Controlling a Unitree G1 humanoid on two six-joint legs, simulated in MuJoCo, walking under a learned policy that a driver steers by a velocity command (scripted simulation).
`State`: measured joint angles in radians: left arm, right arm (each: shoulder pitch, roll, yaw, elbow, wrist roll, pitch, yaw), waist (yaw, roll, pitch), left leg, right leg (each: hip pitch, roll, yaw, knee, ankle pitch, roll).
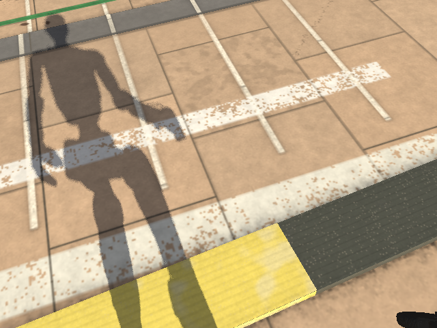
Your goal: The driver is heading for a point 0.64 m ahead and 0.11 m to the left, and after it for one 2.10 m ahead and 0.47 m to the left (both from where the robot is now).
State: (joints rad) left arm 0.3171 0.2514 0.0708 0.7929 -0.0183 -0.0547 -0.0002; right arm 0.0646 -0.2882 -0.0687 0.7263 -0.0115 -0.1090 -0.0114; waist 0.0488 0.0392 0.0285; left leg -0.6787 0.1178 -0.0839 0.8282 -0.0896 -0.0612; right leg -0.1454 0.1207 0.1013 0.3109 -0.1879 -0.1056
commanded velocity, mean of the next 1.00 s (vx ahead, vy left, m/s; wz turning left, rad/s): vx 0.31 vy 0.00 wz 0.07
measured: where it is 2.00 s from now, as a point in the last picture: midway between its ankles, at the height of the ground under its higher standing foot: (190, 320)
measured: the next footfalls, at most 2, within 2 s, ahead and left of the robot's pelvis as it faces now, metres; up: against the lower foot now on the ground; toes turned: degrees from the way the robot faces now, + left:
left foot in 0.22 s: +0.28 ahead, +0.16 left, +0.00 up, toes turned -3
right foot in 0.56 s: +0.49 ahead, -0.12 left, +0.03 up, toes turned -4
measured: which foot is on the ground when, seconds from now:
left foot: up 0.00-0.20, down 0.22-0.66, up 0.68-0.90, down 0.92-1.00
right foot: down 0.00-0.24, up 0.26-0.54, down 0.56-0.92, up 0.94-1.00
